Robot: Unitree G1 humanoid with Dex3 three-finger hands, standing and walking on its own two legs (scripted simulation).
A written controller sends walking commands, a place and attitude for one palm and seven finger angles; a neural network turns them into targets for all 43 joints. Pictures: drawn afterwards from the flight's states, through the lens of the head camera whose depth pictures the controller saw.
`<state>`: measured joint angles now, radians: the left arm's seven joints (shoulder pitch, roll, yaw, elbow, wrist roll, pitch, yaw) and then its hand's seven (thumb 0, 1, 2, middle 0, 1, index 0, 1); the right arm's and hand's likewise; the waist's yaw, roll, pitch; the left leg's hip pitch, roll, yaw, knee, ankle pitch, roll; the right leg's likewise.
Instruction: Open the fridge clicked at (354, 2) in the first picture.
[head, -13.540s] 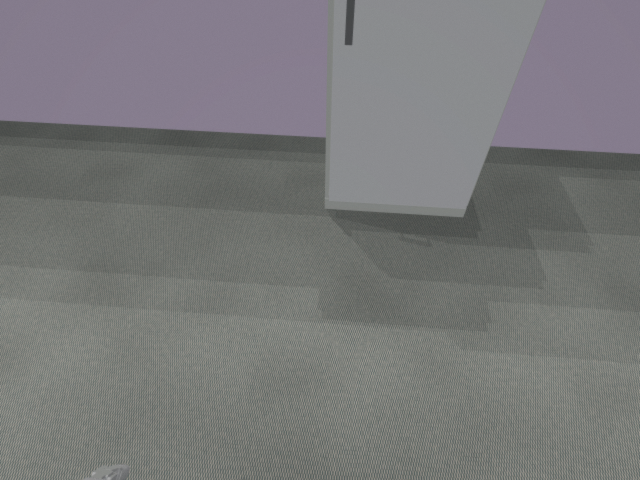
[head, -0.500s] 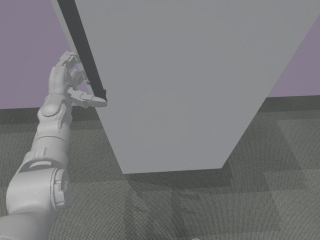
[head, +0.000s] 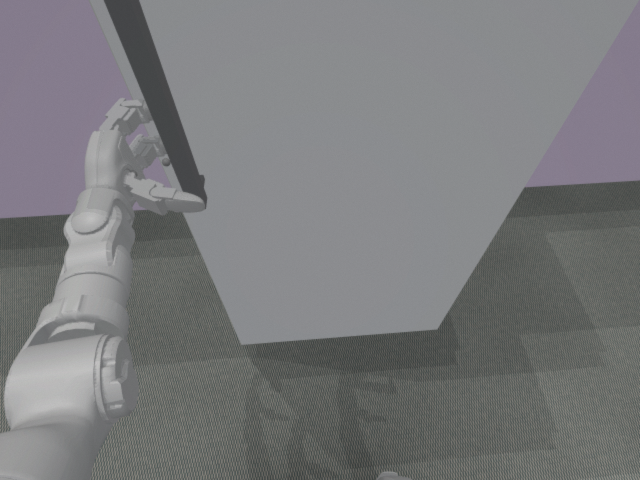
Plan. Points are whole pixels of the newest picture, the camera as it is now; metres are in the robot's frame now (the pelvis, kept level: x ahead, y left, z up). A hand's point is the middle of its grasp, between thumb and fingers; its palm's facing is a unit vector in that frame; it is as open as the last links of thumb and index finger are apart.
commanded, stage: slide the fingers in behind the handle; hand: left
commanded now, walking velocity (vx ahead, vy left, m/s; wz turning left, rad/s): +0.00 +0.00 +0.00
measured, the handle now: (165, 97) +0.52 +0.17 +0.20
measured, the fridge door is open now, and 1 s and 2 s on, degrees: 0 0 0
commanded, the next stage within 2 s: grip the handle and tug to test in 1.44 s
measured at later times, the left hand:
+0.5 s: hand (182, 165) +0.46 +0.16 +0.14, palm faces +0.04 -1.00 +0.00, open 14.0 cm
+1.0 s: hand (191, 164) +0.46 +0.15 +0.14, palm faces +0.05 -1.00 +0.01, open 14.0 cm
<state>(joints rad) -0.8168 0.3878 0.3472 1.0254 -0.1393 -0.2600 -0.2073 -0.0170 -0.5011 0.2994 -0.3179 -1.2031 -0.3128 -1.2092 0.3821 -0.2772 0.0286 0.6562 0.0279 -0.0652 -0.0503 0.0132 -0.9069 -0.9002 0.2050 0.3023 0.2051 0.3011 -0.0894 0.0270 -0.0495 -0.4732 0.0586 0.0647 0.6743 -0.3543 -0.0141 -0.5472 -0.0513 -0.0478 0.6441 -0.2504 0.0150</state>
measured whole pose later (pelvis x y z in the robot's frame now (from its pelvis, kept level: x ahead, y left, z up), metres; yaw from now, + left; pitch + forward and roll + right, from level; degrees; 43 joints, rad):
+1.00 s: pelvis +0.01 +0.00 +0.00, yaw +1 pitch +7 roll +0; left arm -0.79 0.27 0.26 0.95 -0.13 -0.23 -0.10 -0.02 -0.50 0.30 -0.30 -1.20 -0.30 -1.20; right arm 0.34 -0.26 0.02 0.67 0.02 -0.07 -0.04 0.01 -0.91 -0.90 0.20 0.30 0.20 0.30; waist -0.06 0.03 -0.05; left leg -0.42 0.05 0.05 0.64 -0.35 -0.02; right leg -0.49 -0.06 -0.06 0.63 -0.26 0.01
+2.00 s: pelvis +0.01 +0.00 +0.00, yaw +1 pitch +7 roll +0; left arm -0.75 0.24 0.22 0.89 -0.14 -0.20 -0.07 -0.01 0.18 0.59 -0.34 -1.29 -0.33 -1.29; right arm 0.33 -0.25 0.02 0.68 0.02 -0.08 -0.04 0.01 -0.91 -0.90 0.20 0.30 0.20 0.30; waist -0.04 0.04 -0.06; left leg -0.40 0.05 0.04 0.63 -0.36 -0.02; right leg -0.47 -0.06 -0.07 0.62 -0.27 0.02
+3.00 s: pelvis +0.02 +0.00 +0.01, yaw +1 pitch +7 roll +0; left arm -0.70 0.23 0.20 0.79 -0.15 -0.16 -0.05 0.00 0.73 0.79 -0.33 -1.37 -0.31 -1.36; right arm 0.33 -0.25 0.02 0.66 0.03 -0.07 -0.03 0.01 -0.91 -0.90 0.20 0.30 0.20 0.30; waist -0.03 0.04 -0.06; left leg -0.39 0.05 0.05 0.62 -0.36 -0.02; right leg -0.46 -0.06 -0.06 0.61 -0.27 0.02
